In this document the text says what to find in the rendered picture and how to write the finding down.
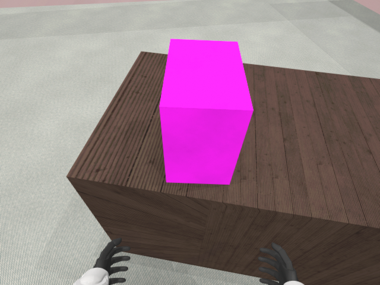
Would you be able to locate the robot right hand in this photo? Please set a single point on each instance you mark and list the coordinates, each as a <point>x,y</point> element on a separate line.
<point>285,271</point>

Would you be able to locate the carton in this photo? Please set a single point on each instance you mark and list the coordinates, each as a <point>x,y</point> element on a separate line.
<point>205,111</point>

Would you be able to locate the pedestal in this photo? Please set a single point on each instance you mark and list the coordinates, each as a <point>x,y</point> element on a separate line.
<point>307,178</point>

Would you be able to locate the left robot forearm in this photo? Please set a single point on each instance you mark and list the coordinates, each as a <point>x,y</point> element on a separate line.
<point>94,276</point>

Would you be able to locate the robot left hand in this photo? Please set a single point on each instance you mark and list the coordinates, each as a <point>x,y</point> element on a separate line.
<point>106,259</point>

